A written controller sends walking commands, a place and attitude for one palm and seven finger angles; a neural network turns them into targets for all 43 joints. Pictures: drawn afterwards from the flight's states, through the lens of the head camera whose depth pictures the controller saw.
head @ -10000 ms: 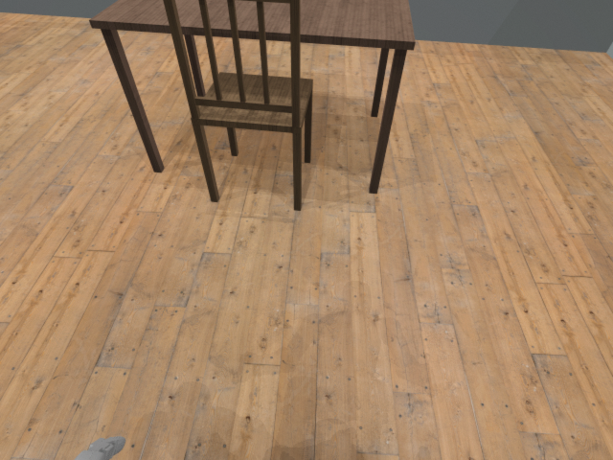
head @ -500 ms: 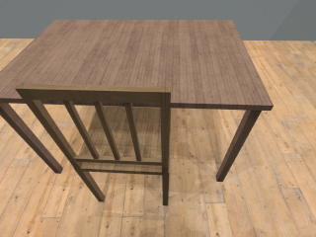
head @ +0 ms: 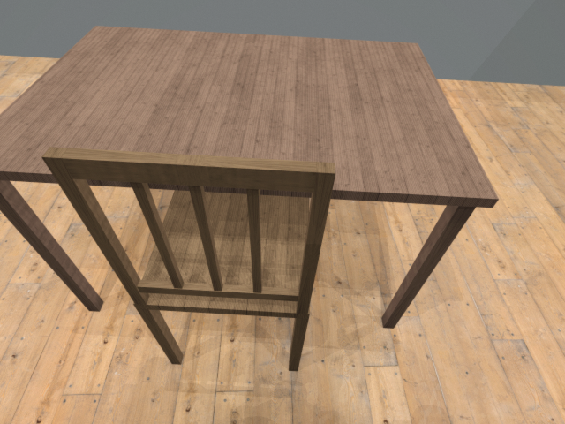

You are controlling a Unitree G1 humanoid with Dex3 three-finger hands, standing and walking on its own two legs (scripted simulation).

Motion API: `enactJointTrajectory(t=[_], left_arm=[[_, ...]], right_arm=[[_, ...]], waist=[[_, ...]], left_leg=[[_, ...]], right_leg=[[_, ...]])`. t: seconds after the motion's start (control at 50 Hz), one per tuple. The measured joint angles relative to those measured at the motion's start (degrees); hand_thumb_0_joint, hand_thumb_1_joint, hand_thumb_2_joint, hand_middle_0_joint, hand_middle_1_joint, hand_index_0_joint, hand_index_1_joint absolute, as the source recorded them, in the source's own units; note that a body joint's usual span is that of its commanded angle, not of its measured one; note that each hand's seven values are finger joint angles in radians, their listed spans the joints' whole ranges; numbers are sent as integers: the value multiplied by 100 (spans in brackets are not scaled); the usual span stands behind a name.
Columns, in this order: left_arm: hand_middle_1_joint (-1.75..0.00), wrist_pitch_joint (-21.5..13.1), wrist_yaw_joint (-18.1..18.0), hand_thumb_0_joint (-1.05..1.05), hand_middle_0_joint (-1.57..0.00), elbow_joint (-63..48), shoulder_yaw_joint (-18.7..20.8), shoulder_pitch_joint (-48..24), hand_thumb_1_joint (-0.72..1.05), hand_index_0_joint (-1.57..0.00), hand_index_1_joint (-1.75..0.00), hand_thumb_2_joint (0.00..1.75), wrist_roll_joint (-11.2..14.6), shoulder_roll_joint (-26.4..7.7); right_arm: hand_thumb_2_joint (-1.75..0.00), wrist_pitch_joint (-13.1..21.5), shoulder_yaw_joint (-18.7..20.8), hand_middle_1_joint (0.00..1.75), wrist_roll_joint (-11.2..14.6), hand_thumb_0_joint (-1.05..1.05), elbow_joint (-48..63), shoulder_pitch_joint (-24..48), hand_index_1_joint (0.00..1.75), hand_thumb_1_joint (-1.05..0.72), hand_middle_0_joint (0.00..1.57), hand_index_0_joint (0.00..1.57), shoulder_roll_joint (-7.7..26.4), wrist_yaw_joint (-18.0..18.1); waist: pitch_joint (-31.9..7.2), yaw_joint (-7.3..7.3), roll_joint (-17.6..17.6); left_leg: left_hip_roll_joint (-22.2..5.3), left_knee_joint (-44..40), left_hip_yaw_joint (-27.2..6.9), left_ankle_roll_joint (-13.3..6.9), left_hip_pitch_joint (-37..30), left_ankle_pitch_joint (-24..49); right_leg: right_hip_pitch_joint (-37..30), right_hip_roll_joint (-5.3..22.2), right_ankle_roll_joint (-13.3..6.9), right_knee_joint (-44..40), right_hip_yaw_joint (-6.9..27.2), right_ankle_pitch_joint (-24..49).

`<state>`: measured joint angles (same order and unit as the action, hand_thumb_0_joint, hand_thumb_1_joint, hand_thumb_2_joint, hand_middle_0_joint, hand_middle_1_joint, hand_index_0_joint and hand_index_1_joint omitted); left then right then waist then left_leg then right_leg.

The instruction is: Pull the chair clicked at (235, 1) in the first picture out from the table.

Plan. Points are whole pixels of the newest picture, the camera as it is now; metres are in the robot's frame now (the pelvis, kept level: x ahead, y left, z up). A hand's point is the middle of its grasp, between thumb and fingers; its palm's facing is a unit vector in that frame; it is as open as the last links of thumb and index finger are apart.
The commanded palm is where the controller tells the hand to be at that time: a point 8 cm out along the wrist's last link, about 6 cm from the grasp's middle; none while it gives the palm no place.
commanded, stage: look again from close up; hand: left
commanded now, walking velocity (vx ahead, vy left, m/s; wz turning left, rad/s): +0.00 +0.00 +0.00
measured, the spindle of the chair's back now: (208, 244) +0.44 +0.17 -0.06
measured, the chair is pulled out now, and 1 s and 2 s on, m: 0.00 0.00 0.00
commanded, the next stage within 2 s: raise the hand toward the chair's back in 0.60 s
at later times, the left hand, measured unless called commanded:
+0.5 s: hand out of the picture -0.02 +0.18 -0.17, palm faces +0.00 -0.98 -0.20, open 7.4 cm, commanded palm none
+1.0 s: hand (184, 357) +0.21 +0.15 -0.02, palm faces +0.09 -0.99 -0.06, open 8.2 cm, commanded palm +0.11 +0.22 -0.06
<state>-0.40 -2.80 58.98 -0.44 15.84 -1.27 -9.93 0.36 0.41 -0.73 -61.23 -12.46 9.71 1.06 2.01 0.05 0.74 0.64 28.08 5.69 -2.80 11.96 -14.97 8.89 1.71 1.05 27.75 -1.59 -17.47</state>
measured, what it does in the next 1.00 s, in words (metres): stands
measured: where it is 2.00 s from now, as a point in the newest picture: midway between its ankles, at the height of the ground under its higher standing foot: outside the picture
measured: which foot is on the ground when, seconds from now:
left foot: down 0.00-1.00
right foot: down 0.00-1.00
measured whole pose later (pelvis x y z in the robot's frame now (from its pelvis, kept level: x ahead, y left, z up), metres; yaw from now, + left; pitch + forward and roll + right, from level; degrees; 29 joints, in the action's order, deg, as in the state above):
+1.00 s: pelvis -0.03 -0.02 -0.04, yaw +3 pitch +10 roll +1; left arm -16.1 3.9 8.2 6.4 16.6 9.5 -11.5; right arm 15.6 2.4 0.7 -40.0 -13.3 15.7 0.5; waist -6.0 -4.7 1.1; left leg 0.3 45.5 3.2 -1.2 36.4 -18.6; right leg 33.7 0.7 -1.3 48.1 -1.9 -24.0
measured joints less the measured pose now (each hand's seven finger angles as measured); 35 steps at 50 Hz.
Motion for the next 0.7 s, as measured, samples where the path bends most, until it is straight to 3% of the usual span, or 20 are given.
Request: enactJointTrajectory(t=[0.34,0.7], left_arm=[[-30,30,3,0,-20,318,-44,216,91,-20,-30,90,2,88],[-30,-7,-11,0,-20,397,-55,256,91,-20,-30,90,8,229]], right_arm=[[-90,5,-35,30,35,0,-310,-235,30,-91,20,20,-78,-10],[-90,23,-27,30,49,0,-448,-302,30,-91,20,20,-160,2]], waist=[[64,-1,-31],[-5,-19,-37]], left_leg=[[157,-355,88,-135,-132,198],[129,-371,101,-107,-125,211]], right_leg=[[-55,142,132,-220,82,160],[-28,115,105,-215,98,167]])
